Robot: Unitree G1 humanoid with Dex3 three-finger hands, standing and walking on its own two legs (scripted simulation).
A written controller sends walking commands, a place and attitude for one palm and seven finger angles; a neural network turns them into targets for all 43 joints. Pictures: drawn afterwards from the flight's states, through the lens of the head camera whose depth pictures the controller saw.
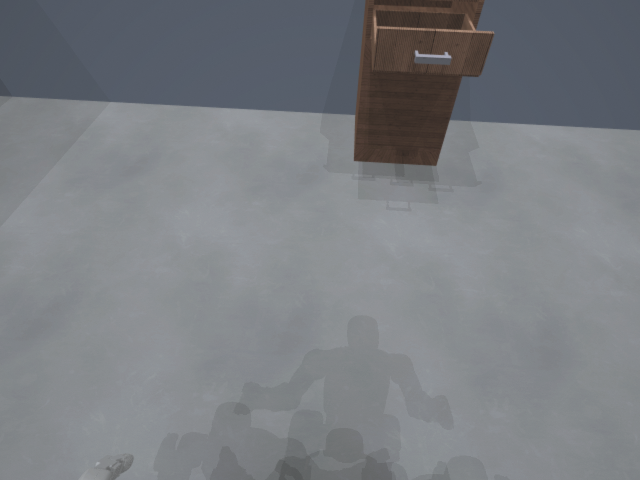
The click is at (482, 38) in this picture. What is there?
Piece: drawer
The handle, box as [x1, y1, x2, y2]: [414, 51, 451, 64]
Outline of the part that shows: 414,53 414,61 419,63 449,64 451,58 447,54 447,52 444,52 443,55 419,54 417,51 415,51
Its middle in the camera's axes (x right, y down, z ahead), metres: +0.37 -0.62 +1.31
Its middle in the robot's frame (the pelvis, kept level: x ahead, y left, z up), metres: +1.40 -0.31 -0.07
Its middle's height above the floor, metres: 0.69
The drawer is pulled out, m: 0.30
